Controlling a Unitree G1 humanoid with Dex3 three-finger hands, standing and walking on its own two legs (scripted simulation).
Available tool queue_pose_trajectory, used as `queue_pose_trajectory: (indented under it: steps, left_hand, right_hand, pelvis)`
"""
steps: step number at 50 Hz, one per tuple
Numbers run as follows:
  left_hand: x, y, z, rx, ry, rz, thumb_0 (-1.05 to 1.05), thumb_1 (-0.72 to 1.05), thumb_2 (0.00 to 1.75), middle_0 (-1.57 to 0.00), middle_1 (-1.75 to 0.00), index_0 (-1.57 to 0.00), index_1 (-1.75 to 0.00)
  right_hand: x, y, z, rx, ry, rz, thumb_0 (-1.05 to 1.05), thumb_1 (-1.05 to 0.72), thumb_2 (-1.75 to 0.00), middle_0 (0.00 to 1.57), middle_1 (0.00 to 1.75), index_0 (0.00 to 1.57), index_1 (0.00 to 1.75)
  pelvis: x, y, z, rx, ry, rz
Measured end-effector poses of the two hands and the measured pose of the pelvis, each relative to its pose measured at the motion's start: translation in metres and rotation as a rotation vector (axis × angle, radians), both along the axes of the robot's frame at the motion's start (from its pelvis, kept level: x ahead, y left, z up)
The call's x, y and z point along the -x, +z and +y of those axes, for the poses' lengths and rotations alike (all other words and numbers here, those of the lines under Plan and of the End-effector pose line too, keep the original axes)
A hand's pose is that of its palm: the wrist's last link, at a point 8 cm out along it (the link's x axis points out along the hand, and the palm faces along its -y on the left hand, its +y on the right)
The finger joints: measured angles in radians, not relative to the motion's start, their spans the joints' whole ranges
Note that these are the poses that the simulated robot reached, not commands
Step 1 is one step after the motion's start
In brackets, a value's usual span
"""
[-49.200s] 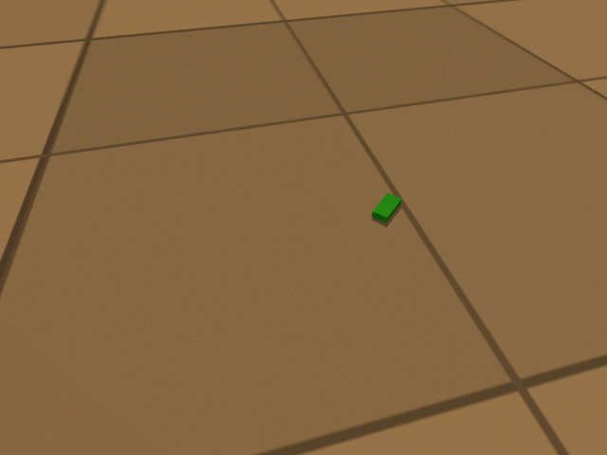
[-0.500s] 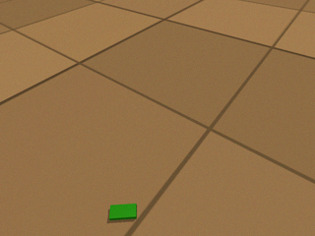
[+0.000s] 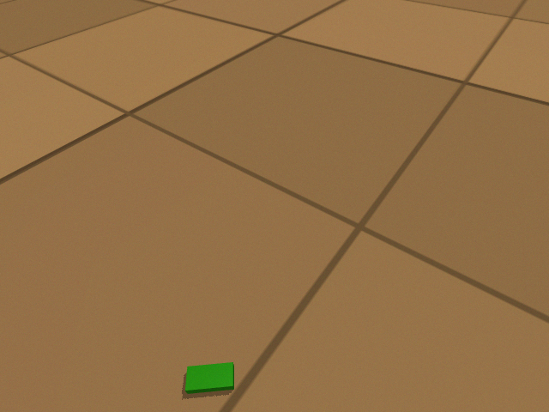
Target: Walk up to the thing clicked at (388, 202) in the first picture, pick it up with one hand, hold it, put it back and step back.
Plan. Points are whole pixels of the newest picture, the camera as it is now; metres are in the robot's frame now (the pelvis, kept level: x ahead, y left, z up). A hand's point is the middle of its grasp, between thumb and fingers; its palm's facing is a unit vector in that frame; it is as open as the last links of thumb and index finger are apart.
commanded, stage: stand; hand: left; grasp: from above
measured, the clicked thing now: (210, 377) +0.42 +0.25 -0.76
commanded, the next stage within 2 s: step back in 0.86 s
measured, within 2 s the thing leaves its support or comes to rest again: neither
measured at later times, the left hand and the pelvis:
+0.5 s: hand out of the picture +0.06 +0.24 -0.16, palm faces +0.00 -0.94 -0.33, open 7.4 cm; pelvis +0.00 +0.00 +0.00, yaw +0 degrees
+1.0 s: hand out of the picture +0.07 +0.25 -0.16, palm faces -0.02 -0.93 -0.36, open 7.4 cm; pelvis -0.02 +0.00 -0.01, yaw +0 degrees
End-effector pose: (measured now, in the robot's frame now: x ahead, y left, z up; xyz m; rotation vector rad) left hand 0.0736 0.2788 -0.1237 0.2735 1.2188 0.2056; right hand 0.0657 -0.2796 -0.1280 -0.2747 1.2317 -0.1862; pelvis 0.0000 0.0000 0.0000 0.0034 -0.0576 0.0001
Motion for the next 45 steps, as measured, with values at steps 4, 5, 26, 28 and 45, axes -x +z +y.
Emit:
queue_pose_trajectory:
  steps: [4,5,26,28,45]
  left_hand:
    - [0.0,0.0,0.001,-0.001,-0.001,0.004,0.01,0.91,0.9,-0.2,-0.3,-0.21,-0.3]
    - [0.001,0.0,0.001,-0.002,-0.001,0.005,0.01,0.91,0.9,-0.2,-0.3,-0.21,-0.3]
    - [0.015,0.003,0.007,-0.02,-0.003,0.036,0.01,0.91,0.9,-0.2,-0.3,-0.21,-0.3]
    - [0.015,0.003,0.007,-0.02,-0.004,0.034,0.01,0.91,0.9,-0.2,-0.3,-0.21,-0.3]
    - [0.005,0.005,0.005,-0.022,-0.015,0.012,0.01,0.91,0.9,-0.2,-0.3,-0.21,-0.3]
  right_hand:
    - [0.001,0.001,-0.001,0.001,-0.002,0.002,0.0,-0.91,-0.9,0.2,0.3,0.2,0.3]
    - [0.001,0.001,-0.002,0.002,-0.002,0.003,0.0,-0.91,-0.9,0.2,0.3,0.2,0.3]
    - [0.01,0.004,-0.015,0.015,-0.008,0.027,0.0,-0.91,-0.9,0.2,0.3,0.2,0.3]
    - [0.01,0.004,-0.016,0.015,-0.009,0.025,0.0,-0.91,-0.9,0.2,0.3,0.2,0.3]
    - [0.008,0.003,-0.021,0.008,-0.013,0.017,0.0,-0.91,-0.9,0.2,0.3,0.2,0.3]
  pelvis:
    - [0.0,0.0,0.0,-0.001,-0.001,0.0]
    - [0.0,0.0,-0.001,-0.001,-0.001,-0.001]
    - [0.004,0.002,-0.005,0.0,-0.002,0.002]
    - [0.003,0.002,-0.005,-0.001,-0.003,0.002]
    - [0.005,0.0,-0.008,0.0,-0.007,0.012]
